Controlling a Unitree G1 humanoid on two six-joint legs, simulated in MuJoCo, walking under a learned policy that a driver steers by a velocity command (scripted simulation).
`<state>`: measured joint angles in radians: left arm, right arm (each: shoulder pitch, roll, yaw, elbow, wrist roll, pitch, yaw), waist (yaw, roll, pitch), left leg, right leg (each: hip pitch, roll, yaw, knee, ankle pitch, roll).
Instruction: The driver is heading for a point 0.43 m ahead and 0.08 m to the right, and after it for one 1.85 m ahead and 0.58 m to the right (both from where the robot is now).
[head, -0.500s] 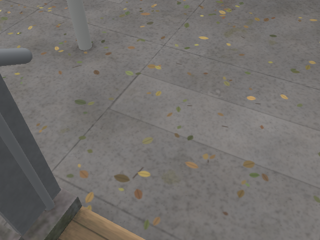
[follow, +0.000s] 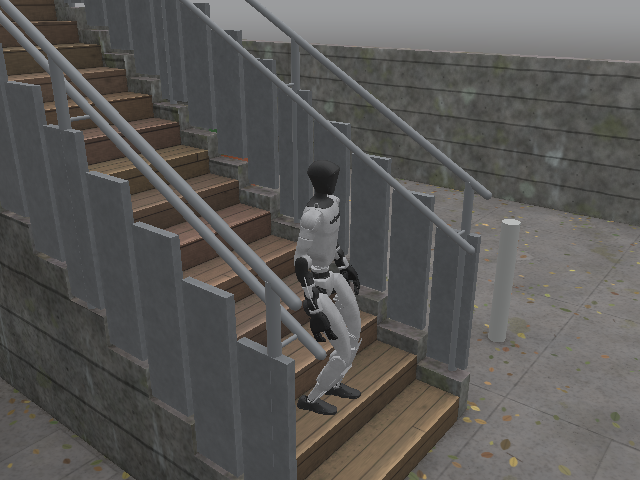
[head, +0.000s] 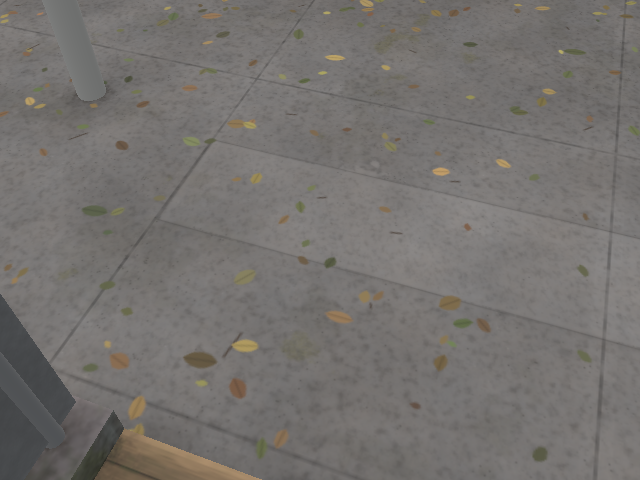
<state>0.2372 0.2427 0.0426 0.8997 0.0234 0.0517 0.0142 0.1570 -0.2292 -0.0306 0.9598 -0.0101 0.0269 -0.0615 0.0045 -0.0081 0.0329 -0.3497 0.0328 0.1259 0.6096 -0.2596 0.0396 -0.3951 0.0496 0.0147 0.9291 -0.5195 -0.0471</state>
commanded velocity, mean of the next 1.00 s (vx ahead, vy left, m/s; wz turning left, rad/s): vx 0.27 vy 0.00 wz -0.34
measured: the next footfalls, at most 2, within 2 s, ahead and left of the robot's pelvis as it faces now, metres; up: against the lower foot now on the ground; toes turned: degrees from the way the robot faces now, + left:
right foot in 0.16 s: +0.01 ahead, -0.11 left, +0.00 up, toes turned -5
left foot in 0.90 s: +0.39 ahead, +0.05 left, -0.16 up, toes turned -16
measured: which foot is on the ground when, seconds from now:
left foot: down 0.00-0.16, up 0.18-0.88, down 0.90-1.00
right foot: up 0.00-0.14, down 0.16-0.92, up 0.94-1.00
